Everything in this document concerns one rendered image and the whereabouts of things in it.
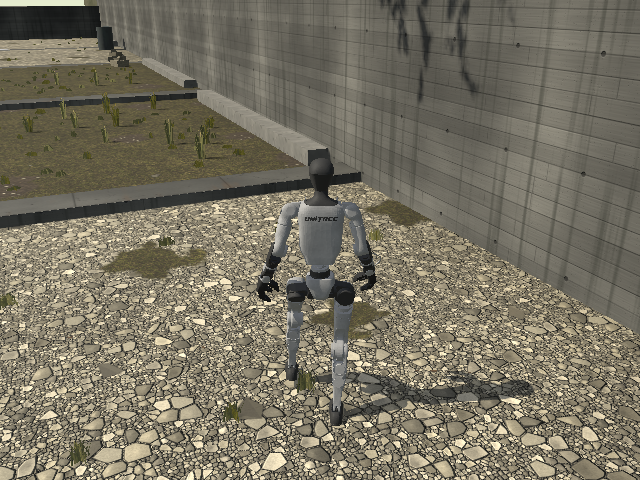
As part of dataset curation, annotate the left robot hand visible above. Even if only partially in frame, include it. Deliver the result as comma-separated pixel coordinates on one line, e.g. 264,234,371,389
256,278,279,302

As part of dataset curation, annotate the robot left forearm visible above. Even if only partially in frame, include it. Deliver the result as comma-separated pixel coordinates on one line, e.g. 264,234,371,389
259,242,281,283

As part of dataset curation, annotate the left robot upper arm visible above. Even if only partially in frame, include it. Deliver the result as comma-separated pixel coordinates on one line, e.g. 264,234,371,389
272,201,300,258

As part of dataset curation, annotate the robot head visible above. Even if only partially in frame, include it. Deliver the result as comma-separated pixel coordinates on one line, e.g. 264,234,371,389
304,158,338,206

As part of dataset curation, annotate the robot right forearm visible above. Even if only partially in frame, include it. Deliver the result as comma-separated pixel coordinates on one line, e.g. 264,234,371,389
358,240,375,276

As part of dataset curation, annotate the right robot upper arm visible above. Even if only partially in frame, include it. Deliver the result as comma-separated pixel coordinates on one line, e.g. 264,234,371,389
342,202,369,256

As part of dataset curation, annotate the right robot hand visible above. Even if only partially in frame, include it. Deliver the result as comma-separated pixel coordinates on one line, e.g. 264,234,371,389
353,271,377,291

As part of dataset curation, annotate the robot right thigh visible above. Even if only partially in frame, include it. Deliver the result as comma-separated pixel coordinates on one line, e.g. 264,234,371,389
331,280,355,361

